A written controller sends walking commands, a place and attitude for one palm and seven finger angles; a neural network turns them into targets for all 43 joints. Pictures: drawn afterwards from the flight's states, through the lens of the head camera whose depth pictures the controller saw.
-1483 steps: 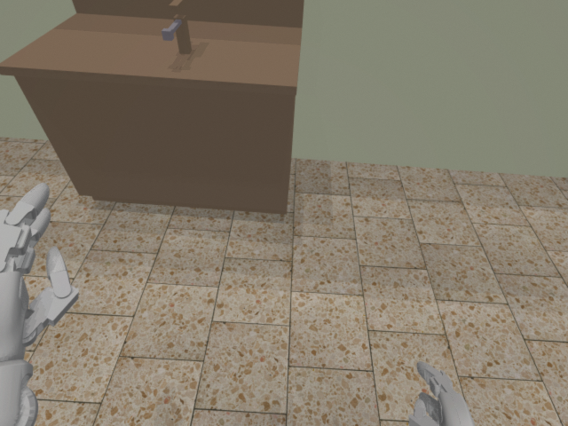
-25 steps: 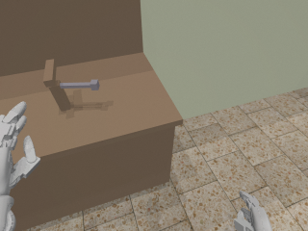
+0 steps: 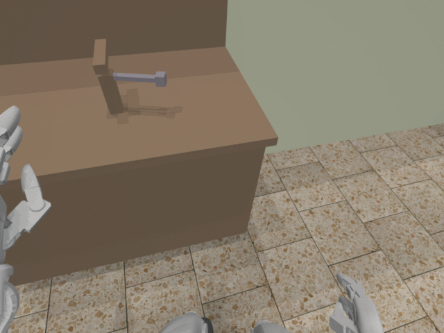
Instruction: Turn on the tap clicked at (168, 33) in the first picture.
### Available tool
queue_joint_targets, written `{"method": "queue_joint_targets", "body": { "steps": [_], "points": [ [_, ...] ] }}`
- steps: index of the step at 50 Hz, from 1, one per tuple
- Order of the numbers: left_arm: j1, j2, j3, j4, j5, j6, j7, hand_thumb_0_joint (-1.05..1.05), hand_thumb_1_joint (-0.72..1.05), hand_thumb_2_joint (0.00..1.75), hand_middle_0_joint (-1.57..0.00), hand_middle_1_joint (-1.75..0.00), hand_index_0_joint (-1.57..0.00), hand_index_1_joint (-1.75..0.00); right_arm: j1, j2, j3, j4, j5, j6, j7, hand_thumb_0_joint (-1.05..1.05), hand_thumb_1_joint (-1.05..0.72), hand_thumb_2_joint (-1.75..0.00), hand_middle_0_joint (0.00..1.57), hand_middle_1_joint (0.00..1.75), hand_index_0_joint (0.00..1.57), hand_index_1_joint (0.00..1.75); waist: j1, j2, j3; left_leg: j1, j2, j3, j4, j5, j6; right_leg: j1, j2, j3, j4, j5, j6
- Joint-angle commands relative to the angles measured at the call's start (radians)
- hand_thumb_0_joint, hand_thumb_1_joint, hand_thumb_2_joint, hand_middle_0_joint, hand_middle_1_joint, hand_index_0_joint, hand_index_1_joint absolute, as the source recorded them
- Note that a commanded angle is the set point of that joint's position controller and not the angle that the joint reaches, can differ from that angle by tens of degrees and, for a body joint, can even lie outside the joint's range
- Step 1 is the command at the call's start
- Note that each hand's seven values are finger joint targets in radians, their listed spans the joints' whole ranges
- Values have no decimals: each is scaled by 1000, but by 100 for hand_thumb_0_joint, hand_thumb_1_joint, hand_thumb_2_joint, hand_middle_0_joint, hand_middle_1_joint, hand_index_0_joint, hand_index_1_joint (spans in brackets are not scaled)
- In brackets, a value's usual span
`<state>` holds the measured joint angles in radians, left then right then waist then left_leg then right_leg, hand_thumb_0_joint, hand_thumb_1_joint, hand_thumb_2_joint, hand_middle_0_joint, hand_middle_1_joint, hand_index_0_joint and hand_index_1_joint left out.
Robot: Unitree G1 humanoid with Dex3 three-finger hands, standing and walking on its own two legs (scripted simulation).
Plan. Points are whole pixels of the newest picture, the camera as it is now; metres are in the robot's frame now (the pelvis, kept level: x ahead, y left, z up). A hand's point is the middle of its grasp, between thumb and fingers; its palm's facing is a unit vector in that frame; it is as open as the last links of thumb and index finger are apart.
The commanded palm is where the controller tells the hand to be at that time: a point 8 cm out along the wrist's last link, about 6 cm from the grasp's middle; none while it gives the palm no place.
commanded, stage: step back with the hand held close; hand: left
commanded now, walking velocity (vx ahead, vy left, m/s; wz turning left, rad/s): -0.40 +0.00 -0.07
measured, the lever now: (161, 79) +0.68 +0.20 +0.09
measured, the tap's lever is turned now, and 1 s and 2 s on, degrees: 73 73 73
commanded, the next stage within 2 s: stop stepping back and stand still in 0.16 s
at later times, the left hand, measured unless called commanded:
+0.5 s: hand out of the picture +0.12 +0.24 +0.19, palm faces +0.30 -0.89 -0.35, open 7.4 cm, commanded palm +0.06 +0.28 +0.20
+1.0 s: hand out of the picture +0.07 +0.25 +0.19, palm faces +0.35 -0.86 -0.37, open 7.4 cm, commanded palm +0.01 +0.28 +0.20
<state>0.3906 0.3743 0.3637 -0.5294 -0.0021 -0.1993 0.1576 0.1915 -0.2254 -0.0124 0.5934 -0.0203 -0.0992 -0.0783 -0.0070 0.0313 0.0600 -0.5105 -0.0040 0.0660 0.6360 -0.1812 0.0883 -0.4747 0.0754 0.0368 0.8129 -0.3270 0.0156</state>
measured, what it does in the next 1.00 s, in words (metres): walks backwards: right foot, then left foot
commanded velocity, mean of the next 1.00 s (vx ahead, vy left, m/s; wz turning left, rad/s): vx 0.05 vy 0.00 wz -0.01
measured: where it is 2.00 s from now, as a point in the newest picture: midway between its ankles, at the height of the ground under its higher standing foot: outside the picture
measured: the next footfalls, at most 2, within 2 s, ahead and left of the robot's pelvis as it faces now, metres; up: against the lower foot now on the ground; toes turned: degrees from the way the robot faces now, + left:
right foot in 0.20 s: -0.14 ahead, -0.07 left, +0.00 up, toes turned -6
left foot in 0.40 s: -0.03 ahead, +0.11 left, +0.00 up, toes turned -3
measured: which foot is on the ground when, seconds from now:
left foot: down 0.00-0.18, up 0.20-0.38, down 0.40-0.64, up 0.66-0.88, down 0.90-1.00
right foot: up 0.00-0.18, down 0.20-1.00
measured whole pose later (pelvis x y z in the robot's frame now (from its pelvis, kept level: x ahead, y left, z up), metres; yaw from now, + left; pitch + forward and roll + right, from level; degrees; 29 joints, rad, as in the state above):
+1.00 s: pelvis -0.18 +0.02 +0.01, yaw -6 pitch -3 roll +1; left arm 0.42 0.38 0.36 -0.41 -0.03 -0.14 0.17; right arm 0.27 -0.22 -0.01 0.67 -0.01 -0.12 -0.08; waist -0.03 -0.02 -0.02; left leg -0.29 0.04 0.08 0.60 -0.26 0.00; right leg -0.28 0.02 -0.01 0.71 -0.41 -0.01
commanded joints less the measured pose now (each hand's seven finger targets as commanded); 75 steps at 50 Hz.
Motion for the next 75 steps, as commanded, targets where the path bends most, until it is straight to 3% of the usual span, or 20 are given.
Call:
{"method": "queue_joint_targets", "body": {
  "steps": [1, 7, 8, 9, 10, 14, 17, 19, 21, 24, 28, 30, 33, 42, 46, 51, 54, 57, 60, 75],
  "points": [
    [-57, 162, 132, -180, -34, -58, 27, 0, 90, 90, -20, -30, -20, -30, -103, -106, -75, -117, 4, -84, 13, 0, -90, -90, 20, 30, 20, 30, 37, 88, -241, 67, 291, -271, -460, -387, 1, 147, 34, -18, 338, -159, -7],
    [-124, 132, 35, -194, -68, -29, 27, 0, 90, 90, -20, -30, -20, -30, -141, -92, -40, -85, 4, -65, 26, 0, -90, -90, 20, 30, 20, 30, 26, 182, -191, 133, 253, -122, -462, -369, -133, 272, -7, -45, -290, -218, -72],
    [-148, 148, 33, -207, -68, -41, 23, 0, 90, 90, -20, -30, -20, -30, -130, -86, -43, -77, 3, -53, 28, 0, -90, -90, 20, 30, 20, 30, 30, 53, -199, 210, 192, -62, -250, -315, -175, 197, -105, 70, -519, -200, -125],
    [-175, 200, 55, -226, -54, -58, 24, 0, 90, 90, -20, -30, -20, -30, -129, -70, -41, -70, 8, -38, 26, 0, -90, -90, 20, 30, 20, 30, 32, -214, -185, 291, 75, -7, 190, -191, -204, -28, -348, 470, -714, -254, -221],
    [-233, 226, 59, -238, -34, -64, 30, 0, 90, 90, -20, -30, -20, -30, -154, -77, -26, -68, -5, -41, 24, 0, -90, -90, 20, 30, 20, 30, 56, -260, -112, 177, -10, -33, 461, -282, -188, -104, -467, 496, -732, 49, -276],
    [-110, 157, 44, -106, -39, 5, -7, 0, 90, 90, -20, -30, -20, -30, -167, -59, 6, -107, 18, -21, 6, 0, -90, -90, 20, 30, 20, 30, 26, -159, -103, 66, 16, -55, 256, -241, -123, 208, -307, 179, -412, 727, -147],
    [-107, 163, 61, -104, -43, 14, 1, 0, 90, 90, -20, -30, -20, -30, -117, -86, -11, -97, 22, -26, -6, 0, -90, -90, 20, 30, 20, 30, 3, -37, -203, 314, 14, -17, -148, 26, -94, 237, -221, 108, -325, 528, -78],
    [-77, 154, 65, -141, -46, 13, 9, 0, 90, 90, -20, -30, -20, -30, -114, -118, -25, -135, 32, -43, -6, 0, -90, -90, 20, 30, 20, 30, 29, 84, -237, 412, 198, -201, -248, 230, -37, 160, -77, 53, -285, 129, -9],
    [12, 154, 85, -95, -45, 16, 8, 0, 90, 90, -20, -30, -20, -30, -97, -131, -34, -151, 38, -57, -4, 0, -90, -90, 20, 30, 20, 30, 32, 21, -224, 374, 195, -224, -265, 153, -29, 171, -22, 10, -301, 73, -7],
    [-8, 150, 84, -238, -40, -4, 14, 0, 90, 90, -20, -30, -20, -30, -106, -94, -13, -132, 9, -74, 0, 0, -90, -90, 20, 30, 20, 30, 0, 233, -149, 191, 219, -335, -540, -462, -41, 212, -14, -18, -124, -70, 5],
    [-14, 137, 51, -182, -20, 13, 32, 0, 90, 90, -20, -30, -20, -30, -95, -108, -20, -115, 9, -77, 4, 0, -90, -90, 20, 30, 20, 30, 6, 164, -130, 115, 196, -219, -494, -566, -38, 342, 8, -117, -282, -87, -28],
    [-30, 145, 45, -166, -16, 28, 34, 0, 90, 90, -20, -30, -20, -30, -91, -106, -26, -109, 4, -64, 2, 0, -90, -90, 20, 30, 20, 30, 11, 87, -145, 90, 126, -127, -301, -489, -55, 410, -42, -67, -438, -91, -81],
    [-121, 164, 50, -165, -25, 19, 21, 0, 90, 90, -20, -30, -20, -30, -55, -106, -47, -89, 7, -46, 12, 0, -90, -90, 20, 30, 20, 30, 10, -213, -103, -87, 14, -46, 391, -251, -102, 302, -397, 482, -673, -315, -275],
    [-85, 162, 59, -77, -39, -11, 27, 0, 90, 90, -20, -30, -20, -30, -73, -93, -29, -86, 14, -72, -17, 0, -90, -90, 20, 30, 20, 30, -1, -107, -62, 313, 27, 39, -79, -203, -62, 95, -266, 154, -537, -292, -153],
    [-93, 162, 81, -119, -43, -17, 26, 0, 90, 90, -20, -30, -20, -30, -70, -128, -30, -99, 17, -76, -6, 0, -90, -90, 20, 30, 20, 30, 2, 178, -69, 312, 286, -388, -379, -390, 59, 44, -34, -60, -100, -135, -12],
    [-48, 152, 83, -104, -19, -8, 17, 0, 90, 90, -20, -30, -20, -30, -73, -102, -25, -92, 15, -94, 10, 0, -90, -90, 20, 30, 20, 30, 17, 26, -30, 30, 149, -145, -229, -414, -16, 338, -76, -25, -378, -12, -25],
    [-25, 146, 71, -112, -42, -5, 4, 0, 90, 90, -20, -30, -20, -30, -59, -95, -46, -101, 22, -99, 30, 0, -90, -90, 20, 30, 20, 30, 11, -246, -61, 54, 12, -46, 205, -191, -89, 272, -332, 402, -589, 69, -169],
    [-88, 160, 82, -150, -39, -36, 9, 0, 90, 90, -20, -30, -20, -30, -60, -77, -21, -89, 23, -104, 30, 0, -90, -90, 20, 30, 20, 30, 0, -97, -149, 118, 38, -67, 20, -171, -85, 422, -318, 218, -398, 591, -158],
    [-43, 141, 75, -110, -48, -30, 12, 0, 90, 90, -20, -30, -20, -30, -75, -98, -31, -101, 23, -90, 18, 0, -90, -90, 20, 30, 20, 30, 20, -6, -191, 385, 105, -123, -179, 211, -51, 295, -160, 55, -342, 343, -39],
    [5, 138, 66, -142, -51, -4, 13, 0, 90, 90, -20, -30, -20, -30, -94, -97, -23, -148, 25, -55, 12, 0, -90, -90, 20, 30, 20, 30, 16, 48, -183, 333, 108, -104, -214, 184, -66, 334, -116, 23, -422, 336, -25]
  ]
}}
